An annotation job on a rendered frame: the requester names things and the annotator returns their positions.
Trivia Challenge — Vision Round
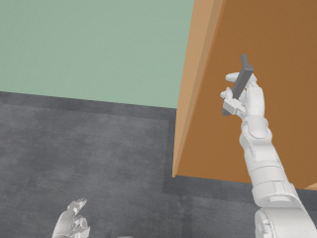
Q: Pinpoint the right robot upper arm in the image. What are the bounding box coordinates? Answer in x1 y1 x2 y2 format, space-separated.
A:
255 207 317 238

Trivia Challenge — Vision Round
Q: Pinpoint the robot right forearm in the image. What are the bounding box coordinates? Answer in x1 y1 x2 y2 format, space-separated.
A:
239 115 317 236

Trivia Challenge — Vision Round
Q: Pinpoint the left robot hand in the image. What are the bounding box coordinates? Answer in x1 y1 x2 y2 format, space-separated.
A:
53 197 90 238

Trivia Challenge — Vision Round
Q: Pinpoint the right robot hand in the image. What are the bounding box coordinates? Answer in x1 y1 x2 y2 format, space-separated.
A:
220 72 264 121

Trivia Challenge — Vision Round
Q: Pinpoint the handle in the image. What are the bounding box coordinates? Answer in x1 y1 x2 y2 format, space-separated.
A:
222 54 254 116

